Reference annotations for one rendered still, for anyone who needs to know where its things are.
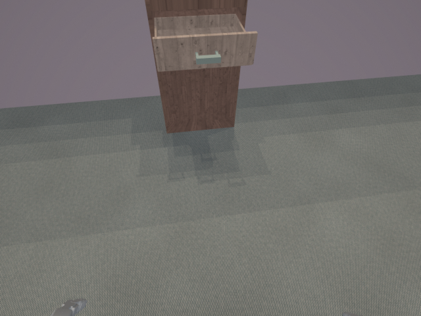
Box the cabinet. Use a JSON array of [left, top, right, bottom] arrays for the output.
[[145, 0, 247, 134]]

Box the robot left hand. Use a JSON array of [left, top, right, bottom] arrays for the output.
[[51, 298, 87, 316]]

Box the handle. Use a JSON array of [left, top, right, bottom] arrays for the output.
[[195, 51, 221, 65]]

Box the drawer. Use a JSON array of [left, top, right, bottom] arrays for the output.
[[153, 14, 258, 72]]

